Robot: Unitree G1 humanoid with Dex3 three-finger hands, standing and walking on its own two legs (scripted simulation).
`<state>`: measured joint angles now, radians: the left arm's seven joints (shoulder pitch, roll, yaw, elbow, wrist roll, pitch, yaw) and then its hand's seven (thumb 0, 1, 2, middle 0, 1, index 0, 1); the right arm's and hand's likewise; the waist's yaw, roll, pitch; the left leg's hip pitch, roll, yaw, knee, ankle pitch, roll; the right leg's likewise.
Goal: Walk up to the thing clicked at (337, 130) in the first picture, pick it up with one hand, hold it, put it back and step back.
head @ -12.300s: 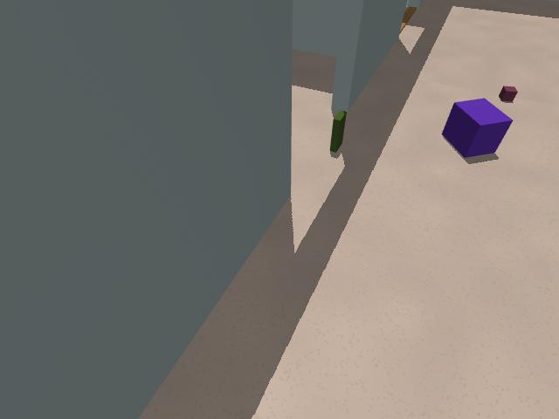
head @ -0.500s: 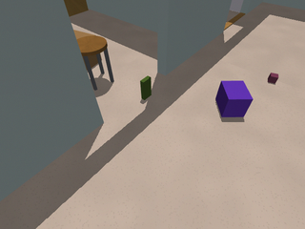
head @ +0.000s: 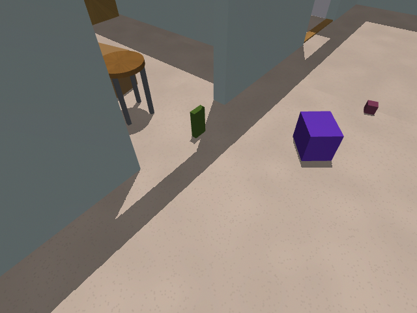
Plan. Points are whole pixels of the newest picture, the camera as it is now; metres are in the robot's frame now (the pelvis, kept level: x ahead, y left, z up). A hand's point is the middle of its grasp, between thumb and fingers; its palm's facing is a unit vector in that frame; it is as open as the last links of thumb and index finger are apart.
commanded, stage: stand
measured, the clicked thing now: (198, 122) +1.47 +0.14 -0.67
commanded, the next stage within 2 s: none
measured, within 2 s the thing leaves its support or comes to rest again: neither
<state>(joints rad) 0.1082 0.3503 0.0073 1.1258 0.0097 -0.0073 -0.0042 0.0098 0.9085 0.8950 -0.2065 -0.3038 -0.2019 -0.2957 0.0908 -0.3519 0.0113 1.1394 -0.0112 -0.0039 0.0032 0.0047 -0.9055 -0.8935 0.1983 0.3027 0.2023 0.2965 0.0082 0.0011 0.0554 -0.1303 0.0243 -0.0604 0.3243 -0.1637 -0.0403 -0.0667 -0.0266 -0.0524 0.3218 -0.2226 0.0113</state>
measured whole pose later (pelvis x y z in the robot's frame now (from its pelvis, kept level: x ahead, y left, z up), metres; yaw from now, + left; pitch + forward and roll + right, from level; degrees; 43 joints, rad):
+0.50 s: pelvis -0.01 +0.00 +0.00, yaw +0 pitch -2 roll +0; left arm 0.13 0.36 0.01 1.13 0.01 0.00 -0.01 0.01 0.91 0.90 -0.21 -0.30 -0.20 -0.30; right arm 0.12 -0.35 0.01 1.14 -0.01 0.00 0.01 0.00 -0.91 -0.89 0.20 0.30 0.20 0.30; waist 0.01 0.00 0.06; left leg -0.13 0.02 -0.06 0.32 -0.15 -0.04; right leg -0.07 -0.03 -0.05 0.33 -0.21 0.01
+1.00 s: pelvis -0.01 +0.00 +0.00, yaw -1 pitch -2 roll +0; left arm 0.12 0.36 0.00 1.12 0.01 -0.01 0.00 0.01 0.91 0.90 -0.21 -0.30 -0.20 -0.30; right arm 0.11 -0.35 0.01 1.13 -0.01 -0.01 0.01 0.00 -0.91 -0.89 0.20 0.30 0.20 0.30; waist 0.01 0.00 0.06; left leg -0.13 0.02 -0.05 0.33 -0.16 -0.04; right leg -0.07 -0.03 -0.04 0.33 -0.22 0.01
